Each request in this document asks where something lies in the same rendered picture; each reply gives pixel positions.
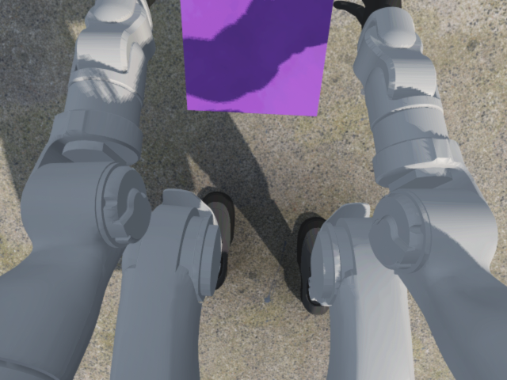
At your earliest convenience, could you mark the robot right foot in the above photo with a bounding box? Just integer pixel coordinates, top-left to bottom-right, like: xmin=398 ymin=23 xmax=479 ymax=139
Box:
xmin=297 ymin=217 xmax=329 ymax=315

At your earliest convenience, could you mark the robot left shin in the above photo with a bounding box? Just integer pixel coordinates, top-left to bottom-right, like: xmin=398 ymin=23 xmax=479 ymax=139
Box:
xmin=122 ymin=188 xmax=222 ymax=275

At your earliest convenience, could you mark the carton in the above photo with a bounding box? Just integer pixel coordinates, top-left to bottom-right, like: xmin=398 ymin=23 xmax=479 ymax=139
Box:
xmin=181 ymin=0 xmax=334 ymax=116

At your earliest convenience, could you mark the left robot upper arm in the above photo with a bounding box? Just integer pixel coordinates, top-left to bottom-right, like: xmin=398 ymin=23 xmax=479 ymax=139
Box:
xmin=0 ymin=161 xmax=151 ymax=380

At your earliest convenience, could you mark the right robot upper arm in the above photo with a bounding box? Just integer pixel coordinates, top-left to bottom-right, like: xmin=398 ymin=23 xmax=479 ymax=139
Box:
xmin=368 ymin=188 xmax=507 ymax=380

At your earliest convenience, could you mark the right robot hand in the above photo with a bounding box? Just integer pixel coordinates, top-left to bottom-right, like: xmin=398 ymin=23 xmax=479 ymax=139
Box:
xmin=334 ymin=0 xmax=402 ymax=29

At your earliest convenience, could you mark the left robot forearm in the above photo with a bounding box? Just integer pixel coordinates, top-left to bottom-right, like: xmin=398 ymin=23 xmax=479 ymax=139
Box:
xmin=21 ymin=0 xmax=156 ymax=233

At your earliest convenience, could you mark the right robot forearm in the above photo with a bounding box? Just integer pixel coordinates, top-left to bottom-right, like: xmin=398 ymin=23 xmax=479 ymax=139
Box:
xmin=353 ymin=7 xmax=498 ymax=239

